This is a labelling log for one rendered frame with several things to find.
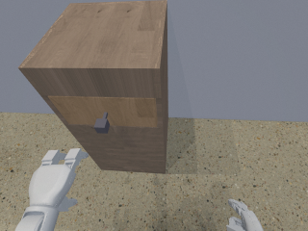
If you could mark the left robot forearm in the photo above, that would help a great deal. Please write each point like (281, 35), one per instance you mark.
(38, 217)

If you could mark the handle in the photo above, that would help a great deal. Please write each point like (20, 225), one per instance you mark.
(102, 125)

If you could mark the drawer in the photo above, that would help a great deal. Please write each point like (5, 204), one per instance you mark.
(122, 111)

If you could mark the cabinet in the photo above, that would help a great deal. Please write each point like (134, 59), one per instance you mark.
(108, 49)

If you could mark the right robot hand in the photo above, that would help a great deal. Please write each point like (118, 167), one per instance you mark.
(248, 221)

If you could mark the left robot hand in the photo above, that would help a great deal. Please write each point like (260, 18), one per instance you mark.
(51, 182)

